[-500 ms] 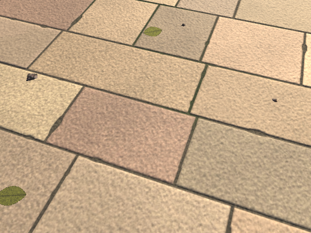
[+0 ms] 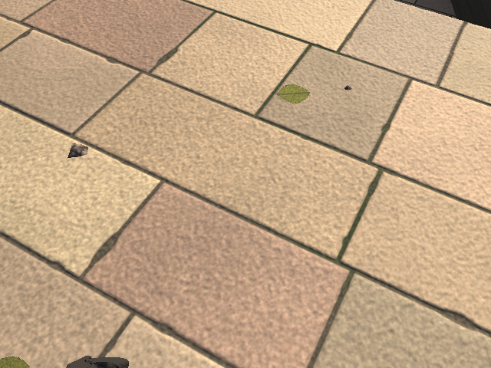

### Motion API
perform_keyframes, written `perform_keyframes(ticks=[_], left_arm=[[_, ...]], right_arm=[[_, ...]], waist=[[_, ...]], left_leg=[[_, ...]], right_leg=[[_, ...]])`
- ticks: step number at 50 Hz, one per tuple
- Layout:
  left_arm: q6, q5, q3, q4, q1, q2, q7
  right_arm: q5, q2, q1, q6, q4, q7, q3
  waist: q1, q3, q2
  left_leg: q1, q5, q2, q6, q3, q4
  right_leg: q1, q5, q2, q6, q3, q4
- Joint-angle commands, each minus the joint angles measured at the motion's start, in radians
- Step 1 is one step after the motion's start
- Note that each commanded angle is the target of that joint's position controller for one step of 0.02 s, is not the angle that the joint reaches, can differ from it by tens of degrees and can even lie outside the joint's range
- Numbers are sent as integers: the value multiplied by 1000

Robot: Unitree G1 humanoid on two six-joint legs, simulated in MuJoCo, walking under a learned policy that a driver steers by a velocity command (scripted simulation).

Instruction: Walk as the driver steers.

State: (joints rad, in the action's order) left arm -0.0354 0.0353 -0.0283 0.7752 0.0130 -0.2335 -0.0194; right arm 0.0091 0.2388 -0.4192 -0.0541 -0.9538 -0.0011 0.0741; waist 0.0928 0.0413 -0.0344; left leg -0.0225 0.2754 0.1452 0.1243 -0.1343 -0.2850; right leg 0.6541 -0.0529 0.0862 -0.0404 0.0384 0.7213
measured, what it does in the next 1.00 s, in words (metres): walks ahead, turning left: right foot, then left foot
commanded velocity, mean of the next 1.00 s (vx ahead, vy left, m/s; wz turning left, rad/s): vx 0.29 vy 0.00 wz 0.59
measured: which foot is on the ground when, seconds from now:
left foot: down 0.00-0.14, up 0.16-0.58, down 0.60-1.00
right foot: up 0.00-0.10, down 0.12-0.58, up 0.60-1.00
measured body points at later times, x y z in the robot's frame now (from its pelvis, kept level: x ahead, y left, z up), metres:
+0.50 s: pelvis +0.23 -0.03 +0.00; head +0.27 -0.02 +0.45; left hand +0.19 +0.24 -0.13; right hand +0.47 -0.21 -0.11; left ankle +0.32 +0.11 -0.70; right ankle +0.22 -0.14 -0.74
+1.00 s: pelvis +0.32 +0.02 +0.00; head +0.33 +0.02 +0.45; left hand +0.30 +0.32 -0.10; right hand +0.55 -0.18 -0.11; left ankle +0.32 +0.10 -0.74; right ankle +0.42 -0.09 -0.71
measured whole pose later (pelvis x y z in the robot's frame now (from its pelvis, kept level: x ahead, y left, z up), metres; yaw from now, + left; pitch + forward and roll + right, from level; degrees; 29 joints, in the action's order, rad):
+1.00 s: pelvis +0.32 +0.02 +0.00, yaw +35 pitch +2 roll -1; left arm 0.01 0.03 -0.05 0.71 0.20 -0.27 -0.01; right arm 0.03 0.28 -0.32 0.02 -0.73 0.03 0.08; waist 0.05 -0.04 0.01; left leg -0.30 0.14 0.14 0.10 -0.17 -0.41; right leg 0.42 -0.39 0.01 -0.02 0.04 0.73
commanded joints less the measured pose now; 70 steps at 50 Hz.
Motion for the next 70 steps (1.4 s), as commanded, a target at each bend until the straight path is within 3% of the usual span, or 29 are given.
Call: perform_keyframes(ticks=[1, 3, 5, 6, 7, 8, 10, 12, 16, 22, 27, 29, 30, 31, 32, 33, 34, 36, 40, 48, 52, 53, 54, 55, 57, 59, 62, 67, 70], left_arm=[[-25, -9, -8, -120, -143, -78, -2], [-35, -13, -13, -116, -78, -103, 1], [-51, -14, -35, -54, 145, -154, 18], [-64, 3, -51, -32, 294, -205, 34], [-59, 30, -69, -41, 388, -293, 48], [-41, 18, -76, -39, 336, -297, 41], [-33, 0, -39, -64, 204, -116, 33], [-44, -1, -27, -45, 200, -93, 36], [-73, -22, -34, -13, 250, -116, 26], [-44, -25, -42, -14, 229, -142, 35], [-14, -31, -65, -6, 277, -193, 41], [5, -31, -67, -1, 309, -195, 42], [13, -18, -54, -39, 367, -151, 37], [38, -12, -45, -78, 381, -112, 35], [59, 2, -48, -67, 348, -131, 38], [60, -16, -37, -90, 295, -111, 42], [58, -14, -41, -90, 232, -129, 46], [66, 8, -49, -80, 257, -150, 36], [67, 10, -44, -94, 238, -120, 12], [31, -3, -36, -134, 148, -114, 14], [5, -24, -34, -91, 316, -103, 38], [-6, -12, -44, -79, 371, -155, 55], [-13, 8, -56, -101, 395, -246, 65], [-9, 21, -74, -95, 336, -298, 64], [-16, -8, -46, -91, 263, -171, 45], [-23, -13, -37, -93, 240, -147, 36], [-29, -15, -37, -56, 293, -147, 25], [0, -28, -42, -8, 357, -166, 23], [5, -41, -38, 10, 366, -156, 30]], right_arm=[[10, 158, -73, -3, 42, -11, 32], [12, 179, -26, -5, 63, -19, 38], [8, 203, 35, -15, 85, -9, 43], [-4, 173, 41, -25, 103, 2, 36], [-37, 68, -16, -28, 144, 3, 12], [-22, 112, -85, -19, 155, 0, 16], [13, 134, 16, 3, 128, 6, 17], [26, 108, 53, 23, 143, 19, 18], [24, 85, 86, 58, 178, 34, 14], [19, 47, 245, 62, 257, 66, -17], [35, 94, 278, 61, 300, 64, -3], [53, 123, 149, 38, 267, 44, 13], [53, 238, 87, 27, 278, 27, 40], [3, 311, 76, 40, 295, 23, 60], [-30, 273, 38, 53, 288, 20, 56], [-17, 255, 102, 67, 301, 7, 54], [-8, 193, 181, 79, 307, -1, 36], [2, 145, 238, 84, 309, -2, 20], [9, 185, 197, 62, 304, 14, 38], [18, 209, 125, 53, 292, 25, 53], [12, 181, 216, 58, 318, 24, 49], [5, 127, 210, 50, 325, 14, 36], [-8, 23, 182, 37, 348, 8, 5], [33, 106, 215, 27, 355, 9, 17], [38, 139, 162, 25, 311, 25, 28], [33, 131, 110, 38, 275, 37, 26], [24, 86, 172, 47, 287, 40, 4], [13, 57, 277, 59, 299, 34, -27], [29, 78, 198, 36, 263, 12, -29]], waist=[[10, 4, 113], [-38, -6, 126], [-146, -105, 95], [-209, -218, 32], [-205, -360, -149], [-133, -393, -269], [-112, -108, 5], [-84, -23, -38], [-56, -66, -70], [-77, -59, -99], [-101, -70, -90], [-43, -155, 26], [-44, -245, 217], [-67, -310, 282], [-36, -320, 114], [-33, -264, 171], [-60, -150, 110], [-108, -102, 147], [-100, -106, 120], [-60, -77, 149], [-180, -42, 102], [-194, -39, 6], [-183, -95, -183], [-145, 29, -112], [-74, 72, -33], [-65, 22, -115], [-89, -45, -101], [-146, -71, -167], [-84, -103, -71]], left_leg=[[55, -548, -261, 99, -210, -20], [24, -591, -268, 65, -227, -69], [-53, -730, -212, 18, -197, -280], [-170, -574, -149, -4, -153, -506], [-421, -13, -31, -35, -32, -805], [-568, 284, -19, -33, 8, -953], [-607, 110, -133, -41, 27, -971], [-558, 83, -171, -66, 49, -905], [-560, 47, -160, -94, 88, -860], [-436, -200, -166, -96, 180, -494], [-365, -68, -135, -51, 209, -327], [-172, -224, -105, -6, 178, -160], [29, -642, -366, 61, -125, -175], [110, -968, -552, 239, -443, -166], [116, -966, -517, 271, -352, -180], [23, -644, -494, 271, -338, -102], [-87, -421, -401, 199, -264, -40], [-226, -132, -290, 123, -198, 22], [-235, 183, -262, 128, -263, 94], [-253, 309, -256, 131, -367, 76], [-511, 334, -157, 55, -328, -36], [-623, 332, -91, -1, -238, -191], [-687, 312, 36, -54, -40, -492], [-765, 231, 8, -59, -12, -597], [-672, 112, -58, -77, -35, -660], [-604, 64, -45, -110, 19, -718], [-540, 42, -49, -132, 68, -654], [-357, -7, -67, -119, 182, -333], [-86, -274, -121, -67, 109, -62]], right_leg=[[8, 1, -59, 15, -33, -88], [-136, -42, -79, 39, -20, -174], [-459, -66, -118, 77, -38, -259], [-696, -134, 4, 116, 72, -280], [-952, -256, 291, 182, 427, -321], [-937, -303, 379, 263, 751, -424], [-655, -373, 278, 233, 463, -461], [-526, 31, 212, 204, 235, -479], [-532, 576, 195, 216, 16, -442], [-472, 500, 142, 181, -190, -428], [-566, 481, 194, 152, -194, -256], [-523, 366, 141, 95, -238, 48], [-320, -119, 73, 42, -265, 336], [-113, -676, -96, 4, -162, 542], [-73, -631, -51, -3, -40, 611], [-29, -552, -53, -5, -32, 604], [-30, -445, -14, -2, -8, 517], [-126, -355, -11, 5, -19, 408], [-129, -312, -36, 3, -19, 284], [-194, -343, -88, 12, -13, 26], [-589, -251, -129, 65, -39, -324], [-705, -325, -9, 85, 69, -406], [-748, -599, 279, 145, 420, -553], [-588, -631, 338, 222, 591, -605], [-516, -397, 230, 222, 393, -553], [-535, 49, 139, 198, 193, -500], [-581, 565, 111, 199, 46, -397], [-592, 586, 90, 182, 14, -320], [-505, 421, 75, 121, 18, -200]])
